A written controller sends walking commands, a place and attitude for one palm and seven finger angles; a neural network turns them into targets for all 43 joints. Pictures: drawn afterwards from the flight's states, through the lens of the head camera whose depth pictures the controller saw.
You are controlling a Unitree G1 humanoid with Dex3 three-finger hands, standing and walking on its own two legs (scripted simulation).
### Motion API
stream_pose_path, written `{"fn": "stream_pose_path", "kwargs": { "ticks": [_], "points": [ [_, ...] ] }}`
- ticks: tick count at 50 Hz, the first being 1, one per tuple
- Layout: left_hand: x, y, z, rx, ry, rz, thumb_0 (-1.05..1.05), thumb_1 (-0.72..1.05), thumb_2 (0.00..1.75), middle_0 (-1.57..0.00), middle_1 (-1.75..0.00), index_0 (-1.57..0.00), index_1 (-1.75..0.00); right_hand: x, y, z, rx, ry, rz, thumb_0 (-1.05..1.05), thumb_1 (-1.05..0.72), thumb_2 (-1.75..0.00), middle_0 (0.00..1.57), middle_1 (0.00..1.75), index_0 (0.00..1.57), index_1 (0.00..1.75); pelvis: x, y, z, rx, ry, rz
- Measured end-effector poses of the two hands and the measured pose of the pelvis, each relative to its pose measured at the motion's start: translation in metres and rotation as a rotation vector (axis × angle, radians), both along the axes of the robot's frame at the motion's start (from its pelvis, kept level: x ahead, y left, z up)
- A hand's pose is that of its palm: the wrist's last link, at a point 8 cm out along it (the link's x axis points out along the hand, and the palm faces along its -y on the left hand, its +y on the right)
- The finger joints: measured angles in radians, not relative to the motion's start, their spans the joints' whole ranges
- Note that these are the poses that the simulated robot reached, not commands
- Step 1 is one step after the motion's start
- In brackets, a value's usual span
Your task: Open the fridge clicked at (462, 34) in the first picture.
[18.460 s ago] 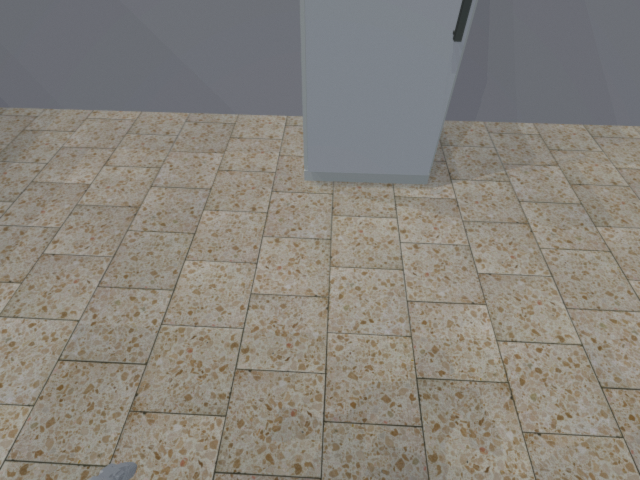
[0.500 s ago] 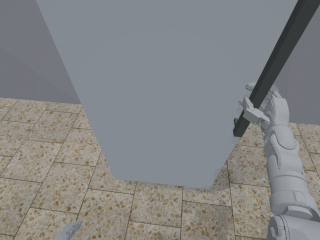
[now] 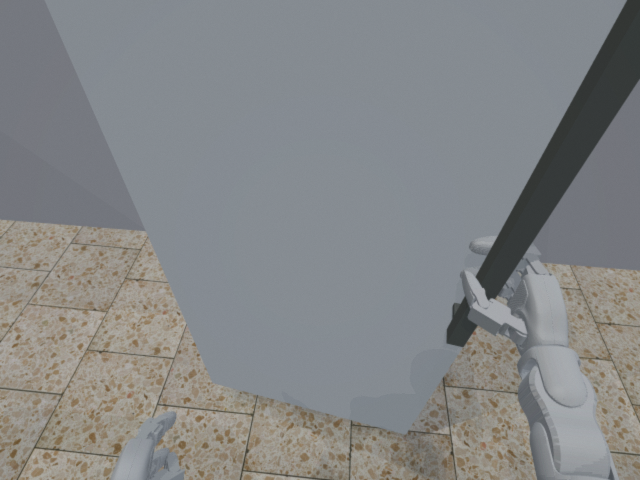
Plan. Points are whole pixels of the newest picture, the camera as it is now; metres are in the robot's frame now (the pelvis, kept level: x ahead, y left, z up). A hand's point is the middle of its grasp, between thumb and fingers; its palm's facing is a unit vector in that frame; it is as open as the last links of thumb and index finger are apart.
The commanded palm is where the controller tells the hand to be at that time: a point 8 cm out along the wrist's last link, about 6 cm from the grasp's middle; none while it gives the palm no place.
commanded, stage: walk backward, drawing the door open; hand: right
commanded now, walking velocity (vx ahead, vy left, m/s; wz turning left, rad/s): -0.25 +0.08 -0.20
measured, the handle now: (521, 208) +0.37 -0.18 +0.20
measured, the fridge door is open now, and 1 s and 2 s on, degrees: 9 42 77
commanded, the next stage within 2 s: stop walking and hold the door back in 1.74 s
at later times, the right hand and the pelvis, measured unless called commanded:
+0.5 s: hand (446, 419) +0.18 -0.10 +0.11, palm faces +0.09 +0.98 -0.18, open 6.5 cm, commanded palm +0.14 -0.14 +0.11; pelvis -0.10 +0.03 +0.00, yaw -3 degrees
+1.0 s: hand out of the picture +0.06 +0.01 +0.10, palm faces +0.21 +0.97 -0.14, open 6.9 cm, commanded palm +0.02 -0.03 +0.11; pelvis -0.17 +0.17 -0.01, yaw -20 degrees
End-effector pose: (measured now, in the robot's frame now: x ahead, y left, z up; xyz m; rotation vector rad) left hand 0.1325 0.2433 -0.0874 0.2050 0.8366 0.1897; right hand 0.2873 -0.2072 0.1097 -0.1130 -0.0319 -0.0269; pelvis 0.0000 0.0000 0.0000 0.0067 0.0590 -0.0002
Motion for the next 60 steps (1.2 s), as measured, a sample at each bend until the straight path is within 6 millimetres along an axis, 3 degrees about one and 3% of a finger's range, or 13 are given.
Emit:
{"fn": "stream_pose_path", "kwargs": {
  "ticks": [7, 13, 19, 30, 38, 42, 47, 52, 57, 60],
  "points": [
    [0.032, -0.021, 0.017, -0.029, -0.086, -0.066, 0.01, 0.9, 0.89, -0.2, -0.3, -0.2, -0.3, -0.034, 0.011, 0.004, -0.044, 0.04, -0.057, -0.02, -0.61, -0.74, 0.36, 1.35, 0.34, 1.38, -0.016, -0.001, 0.007, 0.004, -0.04, -0.001],
    [0.03, -0.032, 0.025, -0.077, -0.143, -0.113, 0.01, 0.9, 0.89, -0.2, -0.3, -0.2, -0.3, -0.063, 0.024, 0.005, -0.051, 0.052, -0.088, -0.02, -0.61, -0.72, 0.36, 1.34, 0.34, 1.38, -0.039, 0.008, 0.006, -0.015, -0.048, -0.001],
    [-0.008, -0.023, 0.02, -0.099, -0.131, -0.11, 0.01, 0.9, 0.89, -0.2, -0.3, -0.2, -0.3, -0.098, 0.04, 0.006, -0.06, 0.063, -0.094, -0.03, -0.62, -0.69, 0.34, 1.33, 0.33, 1.38, -0.069, 0.021, 0.006, -0.009, -0.071, -0.021],
    [-0.103, 0.026, -0.011, -0.077, -0.017, -0.035, 0.01, 0.9, 0.89, -0.2, -0.3, -0.2, -0.3, -0.167, 0.081, 0.006, -0.07, 0.053, -0.064, -0.03, -0.61, -0.67, 0.33, 1.36, 0.34, 1.38, -0.116, 0.051, 0.004, -0.017, -0.092, -0.059],
    [-0.131, 0.054, -0.026, -0.019, 0.019, -0.098, 0.01, 0.9, 0.9, -0.2, -0.3, -0.2, -0.3, -0.211, 0.115, 0.003, -0.055, 0.006, -0.065, -0.03, -0.61, -0.68, 0.31, 1.35, 0.31, 1.33, -0.138, 0.077, -0.006, -0.022, -0.094, -0.169],
    [-0.125, 0.06, -0.033, 0.016, -0.033, -0.205, 0.01, 0.9, 0.9, -0.2, -0.3, -0.2, -0.3, -0.226, 0.13, -0.005, -0.024, -0.066, -0.052, -0.04, -0.64, -0.7, 0.31, 1.36, 0.25, 1.27, -0.154, 0.094, -0.023, -0.021, -0.093, -0.218],
    [-0.116, 0.066, -0.029, -0.044, -0.007, -0.327, 0.01, 0.9, 0.89, -0.2, -0.3, -0.2, -0.3, -0.248, 0.154, -0.002, -0.03, -0.038, -0.113, -0.03, -0.63, -0.72, 0.33, 1.32, 0.24, 1.29, -0.169, 0.136, -0.012, -0.024, -0.101, -0.301],
    [-0.085, 0.08, -0.028, -0.099, -0.039, -0.426, 0.01, 0.9, 0.89, -0.2, -0.3, -0.2, -0.3, -0.272, 0.184, -0.001, -0.03, -0.018, -0.217, -0.03, -0.61, -0.75, 0.34, 1.3, 0.25, 1.31, -0.172, 0.184, -0.012, -0.03, -0.085, -0.394],
    [-0.053, 0.095, -0.009, -0.054, -0.096, -0.538, 0.01, 0.9, 0.89, -0.2, -0.3, -0.2, -0.3, -0.293, 0.214, 0.001, -0.019, -0.001, -0.275, -0.02, -0.6, -0.76, 0.34, 1.29, 0.27, 1.32, -0.173, 0.22, -0.005, -0.066, -0.092, -0.529],
    [-0.032, 0.102, -0.003, -0.03, -0.192, -0.621, 0.01, 0.9, 0.89, -0.2, -0.3, -0.2, -0.3, -0.303, 0.23, -0.003, -0.01, -0.054, -0.29, -0.02, -0.6, -0.77, 0.35, 1.31, 0.27, 1.31, -0.174, 0.24, -0.019, -0.041, -0.073, -0.574]
  ]
}}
